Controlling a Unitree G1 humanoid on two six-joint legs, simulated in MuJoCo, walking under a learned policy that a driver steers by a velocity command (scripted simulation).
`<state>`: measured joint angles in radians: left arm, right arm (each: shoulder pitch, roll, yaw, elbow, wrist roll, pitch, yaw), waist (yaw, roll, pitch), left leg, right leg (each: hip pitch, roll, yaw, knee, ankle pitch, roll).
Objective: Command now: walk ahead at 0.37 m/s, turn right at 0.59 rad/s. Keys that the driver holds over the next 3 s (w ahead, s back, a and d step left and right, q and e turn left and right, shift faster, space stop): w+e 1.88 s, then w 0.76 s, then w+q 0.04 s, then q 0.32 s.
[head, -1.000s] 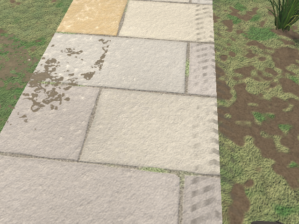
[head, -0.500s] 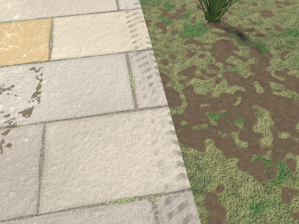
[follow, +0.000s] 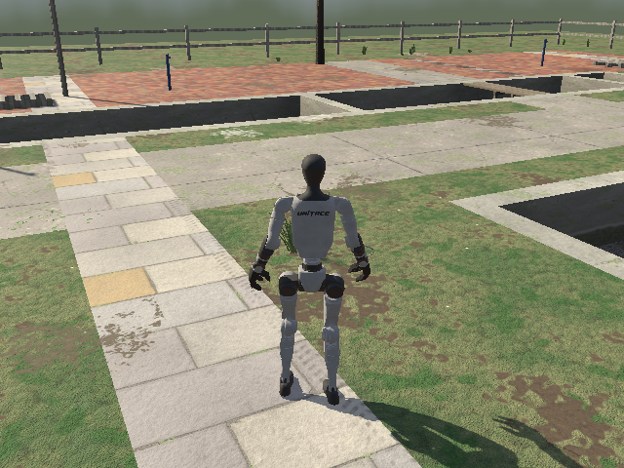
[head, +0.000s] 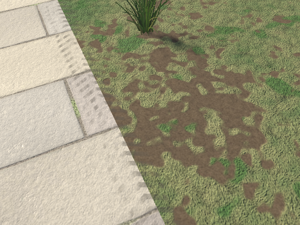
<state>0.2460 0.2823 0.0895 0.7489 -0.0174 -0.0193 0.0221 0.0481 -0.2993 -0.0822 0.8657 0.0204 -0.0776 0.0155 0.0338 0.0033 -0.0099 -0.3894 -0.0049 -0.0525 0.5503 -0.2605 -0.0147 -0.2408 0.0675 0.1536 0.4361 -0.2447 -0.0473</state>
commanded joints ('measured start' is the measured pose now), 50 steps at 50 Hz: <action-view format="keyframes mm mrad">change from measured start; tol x32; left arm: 1 -56 142 30 -80 -2 -6 3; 50 89 89 -2 -120 1 -24 -10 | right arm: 1 38 -98 -28 -39 3 -38 1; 50 170 -179 -32 -227 -34 -64 3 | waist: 1 -74 -136 -35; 4 -125 262 -57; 21 -125 81 116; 27 1 -278 -290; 50 -117 -94 -145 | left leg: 1 194 -8 27 -129 61 23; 5 491 437 -607 -357 -490 252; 21 415 288 179 -374 367 139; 25 386 263 273 110 966 85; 26 128 231 265 410 661 43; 27 -302 28 171 773 -308 -7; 28 -386 16 -45 876 -319 9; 41 -170 55 10 112 347 -51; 50 314 109 -80 -72 186 94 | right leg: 1 -87 -170 279 -94 -265 -132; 7 -671 -121 -8 711 -170 5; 21 -450 -141 -205 242 178 6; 25 50 12 -285 134 113 -110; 28 684 -404 687 -117 -198 -359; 36 -17 -217 157 -222 287 -258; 50 4 -114 197 265 187 -79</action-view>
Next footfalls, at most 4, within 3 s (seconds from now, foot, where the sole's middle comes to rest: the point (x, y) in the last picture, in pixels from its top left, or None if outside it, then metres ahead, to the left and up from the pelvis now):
0.04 left None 0.09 0.14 -0.78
0.52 right None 0.34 -0.20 -0.78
1.00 left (196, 183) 0.69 -0.15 -0.78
1.52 right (279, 183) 0.69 -0.54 -0.78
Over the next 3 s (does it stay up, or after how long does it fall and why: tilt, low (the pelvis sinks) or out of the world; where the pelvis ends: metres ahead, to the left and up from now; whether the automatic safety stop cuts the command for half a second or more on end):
stays up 0.98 -1.06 -0.02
